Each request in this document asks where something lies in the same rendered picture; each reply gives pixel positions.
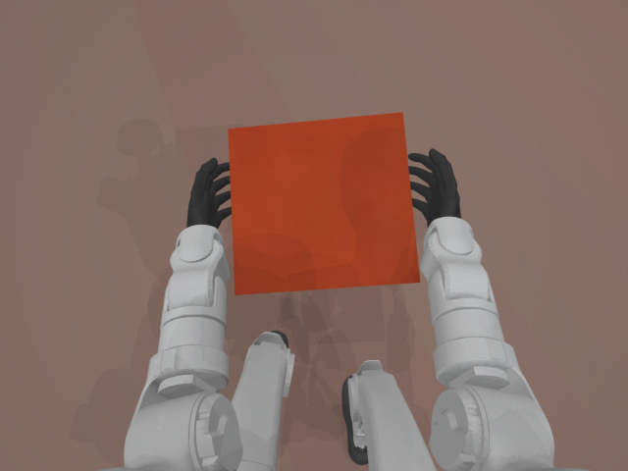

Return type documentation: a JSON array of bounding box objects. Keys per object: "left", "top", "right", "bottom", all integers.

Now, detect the carton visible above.
[{"left": 228, "top": 112, "right": 420, "bottom": 295}]

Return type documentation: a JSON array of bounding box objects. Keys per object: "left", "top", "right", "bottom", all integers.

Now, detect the robot right shin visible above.
[{"left": 352, "top": 360, "right": 396, "bottom": 447}]

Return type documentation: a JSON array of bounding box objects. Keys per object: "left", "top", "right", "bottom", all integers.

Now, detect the robot left upper arm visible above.
[{"left": 97, "top": 391, "right": 243, "bottom": 471}]

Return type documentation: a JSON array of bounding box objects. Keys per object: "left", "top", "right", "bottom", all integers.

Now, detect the left robot hand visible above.
[{"left": 186, "top": 158, "right": 232, "bottom": 229}]

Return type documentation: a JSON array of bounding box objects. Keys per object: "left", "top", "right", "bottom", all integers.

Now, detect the robot right thigh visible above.
[{"left": 348, "top": 369, "right": 437, "bottom": 471}]

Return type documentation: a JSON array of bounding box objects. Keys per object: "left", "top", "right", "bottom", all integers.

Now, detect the robot right forearm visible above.
[{"left": 420, "top": 217, "right": 554, "bottom": 458}]

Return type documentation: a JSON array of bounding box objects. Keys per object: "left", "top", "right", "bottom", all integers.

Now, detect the right robot hand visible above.
[{"left": 408, "top": 148, "right": 461, "bottom": 228}]

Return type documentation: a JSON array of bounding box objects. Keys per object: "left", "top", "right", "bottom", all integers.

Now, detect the robot right upper arm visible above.
[{"left": 429, "top": 384, "right": 590, "bottom": 471}]

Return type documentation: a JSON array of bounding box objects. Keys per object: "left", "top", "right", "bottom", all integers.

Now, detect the robot left forearm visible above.
[{"left": 124, "top": 225, "right": 230, "bottom": 467}]

